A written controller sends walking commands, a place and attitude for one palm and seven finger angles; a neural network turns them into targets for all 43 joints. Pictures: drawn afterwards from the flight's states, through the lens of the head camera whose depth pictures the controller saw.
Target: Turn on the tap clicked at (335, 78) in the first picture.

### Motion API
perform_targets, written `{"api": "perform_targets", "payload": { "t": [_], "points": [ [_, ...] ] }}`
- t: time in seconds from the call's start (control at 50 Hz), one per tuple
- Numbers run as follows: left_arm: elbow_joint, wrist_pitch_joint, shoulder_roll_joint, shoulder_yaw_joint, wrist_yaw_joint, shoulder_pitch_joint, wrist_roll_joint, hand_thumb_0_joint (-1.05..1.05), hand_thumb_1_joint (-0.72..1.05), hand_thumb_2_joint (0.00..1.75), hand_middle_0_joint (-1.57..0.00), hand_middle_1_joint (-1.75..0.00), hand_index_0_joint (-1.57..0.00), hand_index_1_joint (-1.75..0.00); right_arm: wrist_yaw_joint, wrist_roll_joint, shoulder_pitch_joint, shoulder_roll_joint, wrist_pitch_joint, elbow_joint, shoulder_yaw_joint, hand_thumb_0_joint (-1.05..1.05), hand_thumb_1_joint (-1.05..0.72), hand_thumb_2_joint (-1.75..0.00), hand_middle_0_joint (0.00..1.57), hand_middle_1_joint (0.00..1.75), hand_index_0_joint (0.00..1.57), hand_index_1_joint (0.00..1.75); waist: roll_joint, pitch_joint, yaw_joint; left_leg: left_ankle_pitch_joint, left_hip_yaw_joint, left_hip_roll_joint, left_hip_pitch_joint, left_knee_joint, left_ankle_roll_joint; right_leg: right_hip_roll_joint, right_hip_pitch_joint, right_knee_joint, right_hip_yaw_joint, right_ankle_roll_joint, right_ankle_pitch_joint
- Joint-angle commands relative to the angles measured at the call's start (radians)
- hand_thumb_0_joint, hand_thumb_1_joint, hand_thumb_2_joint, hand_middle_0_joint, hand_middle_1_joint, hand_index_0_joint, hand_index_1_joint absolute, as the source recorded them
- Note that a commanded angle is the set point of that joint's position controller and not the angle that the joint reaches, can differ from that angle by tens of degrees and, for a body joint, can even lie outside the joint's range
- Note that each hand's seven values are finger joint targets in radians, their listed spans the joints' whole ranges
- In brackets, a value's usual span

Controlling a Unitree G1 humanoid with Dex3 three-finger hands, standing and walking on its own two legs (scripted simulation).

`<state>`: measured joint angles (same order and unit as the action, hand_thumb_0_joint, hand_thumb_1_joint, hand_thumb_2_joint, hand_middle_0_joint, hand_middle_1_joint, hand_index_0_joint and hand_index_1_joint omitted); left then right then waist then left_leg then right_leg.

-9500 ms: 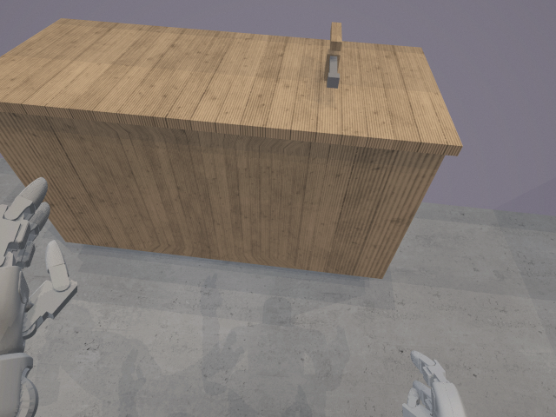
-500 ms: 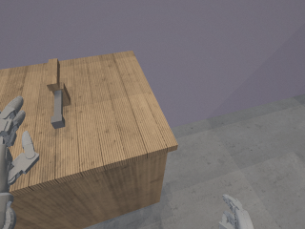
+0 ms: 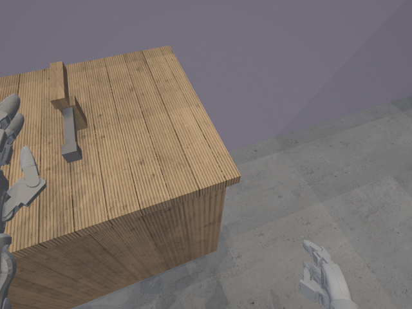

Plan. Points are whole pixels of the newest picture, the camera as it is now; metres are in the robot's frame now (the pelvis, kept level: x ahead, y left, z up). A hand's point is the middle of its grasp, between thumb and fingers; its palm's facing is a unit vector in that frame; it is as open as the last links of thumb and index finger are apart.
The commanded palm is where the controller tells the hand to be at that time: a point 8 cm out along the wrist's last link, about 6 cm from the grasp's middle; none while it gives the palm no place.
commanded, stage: come to a stop and stand still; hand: left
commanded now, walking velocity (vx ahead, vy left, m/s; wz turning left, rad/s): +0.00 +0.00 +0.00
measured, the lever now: (72, 152) +0.37 +0.30 +0.07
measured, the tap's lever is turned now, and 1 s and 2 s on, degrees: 0 0 0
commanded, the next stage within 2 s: look again from close up in 0.60 s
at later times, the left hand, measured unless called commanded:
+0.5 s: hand (28, 201) +0.23 +0.27 +0.15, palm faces +0.36 -0.85 -0.38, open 7.4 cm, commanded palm +0.17 +0.30 +0.18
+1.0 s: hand (18, 210) +0.22 +0.27 +0.16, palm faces +0.40 -0.84 -0.36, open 7.4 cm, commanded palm +0.15 +0.31 +0.18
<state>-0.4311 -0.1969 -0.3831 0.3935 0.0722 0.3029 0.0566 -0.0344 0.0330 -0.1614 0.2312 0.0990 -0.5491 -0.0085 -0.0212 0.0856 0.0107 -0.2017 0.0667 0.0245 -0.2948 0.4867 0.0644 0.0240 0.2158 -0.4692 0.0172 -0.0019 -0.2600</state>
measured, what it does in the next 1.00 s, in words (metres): stands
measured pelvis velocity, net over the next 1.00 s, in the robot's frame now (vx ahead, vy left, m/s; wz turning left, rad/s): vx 0.00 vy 0.02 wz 0.04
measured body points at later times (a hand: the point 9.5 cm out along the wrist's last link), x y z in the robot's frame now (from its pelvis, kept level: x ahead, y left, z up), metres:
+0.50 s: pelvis +0.01 +0.02 +0.00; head +0.03 +0.04 +0.45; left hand +0.20 +0.31 +0.17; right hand +0.21 -0.19 -0.06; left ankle +0.04 +0.08 -0.74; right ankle -0.01 -0.12 -0.74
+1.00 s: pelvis +0.00 +0.02 +0.00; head +0.01 +0.04 +0.45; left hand +0.19 +0.32 +0.18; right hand +0.19 -0.20 -0.07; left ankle +0.04 +0.08 -0.74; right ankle -0.01 -0.12 -0.74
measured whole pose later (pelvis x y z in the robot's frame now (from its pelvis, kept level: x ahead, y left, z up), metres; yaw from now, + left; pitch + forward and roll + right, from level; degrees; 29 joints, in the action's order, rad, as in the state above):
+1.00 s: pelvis +0.00 +0.02 +0.00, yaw +2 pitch -1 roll -2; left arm -0.43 -0.19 -0.36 0.33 0.09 0.40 0.03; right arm 0.03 0.01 -0.21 0.20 0.09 -0.57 0.03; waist 0.01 0.03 0.02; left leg -0.19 0.04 0.06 -0.25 0.45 0.09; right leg 0.00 0.14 -0.39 -0.01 -0.02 -0.24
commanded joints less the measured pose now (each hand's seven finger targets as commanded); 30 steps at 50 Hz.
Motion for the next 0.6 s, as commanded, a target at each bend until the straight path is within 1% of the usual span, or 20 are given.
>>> {"api": "perform_targets", "payload": {
  "t": [0.0, 0.02, 0.04, 0.06, 0.08, 0.1, 0.12, 0.14, 0.18, 0.24, 0.28, 0.3, 0.36, 0.38, 0.4, 0.46, 0.48, 0.5, 0.56, 0.58],
  "points": [
    [-0.243, -0.054, -0.222, 0.152, 0.019, 0.183, -0.004, 0.0, 0.9, 0.9, -0.2, -0.3, -0.2, -0.3, 0.03, -0.005, 0.062, 0.096, 0.025, 0.172, -0.035, 0.0, -0.9, -0.9, 0.2, 0.3, 0.2, 0.3, 0.131, -0.238, 0.024, 0.047, -0.119, -0.108, 0.099, -0.075, -0.031, -0.098, -0.05, 0.082, 0.033, 0.029, 0.106],
    [-0.254, -0.06, -0.241, 0.181, 0.022, 0.151, 0.001, 0.0, 0.9, 0.9, -0.2, -0.3, -0.2, -0.3, 0.044, -0.006, 0.066, 0.092, 0.023, 0.183, -0.033, 0.0, -0.9, -0.9, 0.2, 0.3, 0.2, 0.3, 0.152, -0.203, 0.015, 0.036, -0.126, -0.102, 0.083, -0.081, -0.033, -0.096, -0.033, 0.086, 0.04, 0.034, 0.09],
    [-0.256, -0.069, -0.256, 0.207, 0.024, 0.12, 0.007, 0.0, 0.9, 0.9, -0.2, -0.3, -0.2, -0.3, 0.057, -0.008, 0.071, 0.091, 0.022, 0.184, -0.029, 0.0, -0.9, -0.9, 0.2, 0.3, 0.2, 0.3, 0.116, -0.184, 0.008, 0.025, -0.133, -0.102, 0.077, -0.094, -0.033, -0.093, -0.021, 0.083, 0.043, 0.035, 0.074],
    [-0.264, -0.075, -0.251, 0.2, 0.024, 0.078, 0.013, 0.0, 0.9, 0.9, -0.2, -0.3, -0.2, -0.3, 0.068, -0.006, 0.076, 0.087, 0.024, 0.183, -0.025, 0.0, -0.9, -0.9, 0.2, 0.3, 0.2, 0.3, 0.067, -0.165, 0.004, 0.001, -0.144, -0.106, 0.071, -0.108, -0.028, -0.087, -0.013, 0.078, 0.046, 0.033, 0.059],
    [-0.303, -0.079, -0.308, 0.235, 0.033, 0.006, 0.005, 0.0, 0.9, 0.9, -0.2, -0.3, -0.2, -0.3, 0.078, -0.007, 0.08, 0.097, 0.022, 0.177, -0.024, 0.0, -0.9, -0.9, 0.2, 0.3, 0.2, 0.3, 0.007, -0.165, 0.004, 0.004, -0.161, -0.122, 0.075, -0.127, -0.025, -0.079, -0.016, 0.051, 0.037, 0.031, 0.069],
    [-0.293, -0.083, -0.264, 0.195, 0.031, -0.012, 0.009, 0.0, 0.9, 0.9, -0.2, -0.3, -0.2, -0.3, 0.084, -0.011, 0.069, 0.092, 0.025, 0.172, -0.022, 0.0, -0.9, -0.9, 0.2, 0.3, 0.2, 0.3, -0.064, -0.183, 0.003, -0.003, -0.172, -0.133, 0.063, -0.141, -0.017, -0.073, -0.049, 0.03, 0.023, 0.029, 0.076],
    [-0.291, -0.084, -0.258, 0.18, 0.029, -0.034, 0.005, 0.0, 0.9, 0.9, -0.2, -0.3, -0.2, -0.3, 0.083, -0.009, 0.057, 0.09, 0.034, 0.173, -0.023, 0.0, -0.9, -0.9, 0.2, 0.3, 0.2, 0.3, -0.119, -0.186, 0.007, 0.0, -0.177, -0.139, 0.067, -0.146, -0.014, -0.066, -0.062, 0.021, 0.016, 0.029, 0.082],
    [-0.275, -0.085, -0.261, 0.177, 0.028, -0.049, -0.001, 0.0, 0.9, 0.9, -0.2, -0.3, -0.2, -0.3, 0.082, -0.011, 0.052, 0.091, 0.044, 0.166, -0.021, 0.0, -0.9, -0.9, 0.2, 0.3, 0.2, 0.3, -0.146, -0.188, 0.011, -0.01, -0.174, -0.139, 0.07, -0.142, -0.01, -0.065, -0.066, 0.03, 0.014, 0.028, 0.081],
    [-0.281, -0.088, -0.218, 0.13, 0.022, -0.072, -0.009, 0.0, 0.9, 0.9, -0.2, -0.3, -0.2, -0.3, 0.075, -0.012, 0.05, 0.09, 0.063, 0.154, -0.018, 0.0, -0.9, -0.9, 0.2, 0.3, 0.2, 0.3, -0.147, -0.196, 0.009, -0.016, -0.168, -0.132, 0.099, -0.129, -0.013, -0.066, -0.058, 0.049, 0.015, 0.031, 0.092],
    [-0.252, -0.087, -0.13, 0.042, 0.017, -0.011, -0.02, 0.0, 0.9, 0.9, -0.2, -0.3, -0.2, -0.3, 0.06, -0.015, 0.023, 0.102, 0.082, 0.136, -0.026, 0.0, -0.9, -0.9, 0.2, 0.3, 0.2, 0.3, -0.091, -0.211, 0.007, 0.014, -0.173, -0.13, 0.133, -0.119, -0.019, -0.064, -0.043, 0.071, 0.011, 0.03, 0.107],
    [-0.222, -0.076, -0.106, 0.026, 0.022, 0.039, -0.028, 0.0, 0.9, 0.9, -0.2, -0.3, -0.2, -0.3, 0.055, -0.013, 0.028, 0.102, 0.081, 0.125, -0.029, 0.0, -0.9, -0.9, 0.2, 0.3, 0.2, 0.3, -0.073, -0.221, 0.009, 0.067, -0.167, -0.128, 0.166, -0.111, -0.027, -0.066, -0.023, 0.073, 0.01, 0.031, 0.131],
    [-0.204, -0.071, -0.099, 0.014, 0.022, 0.054, -0.029, 0.0, 0.9, 0.9, -0.2, -0.3, -0.2, -0.3, 0.053, -0.018, 0.021, 0.104, 0.073, 0.124, -0.026, 0.0, -0.9, -0.9, 0.2, 0.3, 0.2, 0.3, -0.045, -0.218, 0.01, 0.076, -0.169, -0.13, 0.156, -0.11, -0.026, -0.065, -0.021, 0.081, 0.005, 0.028, 0.136],
    [-0.172, -0.069, -0.133, 0.047, 0.025, 0.042, -0.03, 0.0, 0.9, 0.9, -0.2, -0.3, -0.2, -0.3, 0.058, -0.016, 0.03, 0.103, 0.059, 0.126, -0.024, 0.0, -0.9, -0.9, 0.2, 0.3, 0.2, 0.3, -0.009, -0.183, 0.009, 0.068, -0.175, -0.128, 0.107, -0.123, -0.04, -0.068, -0.028, 0.088, 0.005, 0.029, 0.126],
    [-0.178, -0.067, -0.179, 0.095, 0.032, 0.032, -0.035, 0.0, 0.9, 0.9, -0.2, -0.3, -0.2, -0.3, 0.064, -0.015, 0.047, 0.104, 0.053, 0.125, -0.023, 0.0, -0.9, -0.9, 0.2, 0.3, 0.2, 0.3, 0.0, -0.182, 0.012, 0.083, -0.168, -0.128, 0.117, -0.125, -0.045, -0.066, -0.023, 0.083, 0.001, 0.028, 0.131],
    [-0.167, -0.068, -0.15, 0.071, 0.028, 0.025, -0.028, 0.0, 0.9, 0.9, -0.2, -0.3, -0.2, -0.3, 0.066, -0.02, 0.045, 0.099, 0.044, 0.127, -0.018, 0.0, -0.9, -0.9, 0.2, 0.3, 0.2, 0.3, -0.002, -0.186, 0.008, 0.078, -0.17, -0.127, 0.106, -0.127, -0.043, -0.068, -0.034, 0.086, -0.001, 0.029, 0.135],
    [-0.211, -0.077, -0.186, 0.101, 0.024, -0.008, -0.021, 0.0, 0.9, 0.9, -0.2, -0.3, -0.2, -0.3, 0.073, -0.016, 0.05, 0.094, 0.04, 0.14, -0.018, 0.0, -0.9, -0.9, 0.2, 0.3, 0.2, 0.3, -0.035, -0.199, 0.01, 0.116, -0.171, -0.129, 0.111, -0.127, -0.045, -0.066, -0.059, 0.077, -0.005, 0.028, 0.146],
    [-0.256, -0.079, -0.216, 0.122, 0.026, -0.034, -0.026, 0.0, 0.9, 0.9, -0.2, -0.3, -0.2, -0.3, 0.073, -0.017, 0.063, 0.095, 0.041, 0.143, -0.016, 0.0, -0.9, -0.9, 0.2, 0.3, 0.2, 0.3, -0.059, -0.211, 0.011, 0.147, -0.166, -0.125, 0.122, -0.122, -0.05, -0.064, -0.066, 0.064, -0.01, 0.03, 0.162],
    [-0.252, -0.081, -0.184, 0.095, 0.024, -0.024, -0.021, 0.0, 0.9, 0.9, -0.2, -0.3, -0.2, -0.3, 0.073, -0.022, 0.056, 0.094, 0.04, 0.145, -0.014, 0.0, -0.9, -0.9, 0.2, 0.3, 0.2, 0.3, -0.068, -0.219, 0.01, 0.162, -0.167, -0.125, 0.127, -0.118, -0.045, -0.063, -0.07, 0.065, -0.015, 0.03, 0.169],
    [-0.28, -0.077, -0.17, 0.071, 0.021, -0.001, -0.017, 0.0, 0.9, 0.9, -0.2, -0.3, -0.2, -0.3, 0.068, -0.018, 0.049, 0.091, 0.049, 0.149, -0.016, 0.0, -0.9, -0.9, 0.2, 0.3, 0.2, 0.3, -0.081, -0.237, 0.009, 0.193, -0.159, -0.123, 0.154, -0.102, -0.044, -0.068, -0.076, 0.077, -0.005, 0.03, 0.186],
    [-0.284, -0.073, -0.179, 0.085, 0.024, 0.006, -0.021, 0.0, 0.9, 0.9, -0.2, -0.3, -0.2, -0.3, 0.067, -0.018, 0.055, 0.093, 0.05, 0.146, -0.015, 0.0, -0.9, -0.9, 0.2, 0.3, 0.2, 0.3, -0.084, -0.244, 0.012, 0.213, -0.155, -0.121, 0.166, -0.098, -0.05, -0.066, -0.073, 0.073, -0.012, 0.03, 0.196]
  ]
}}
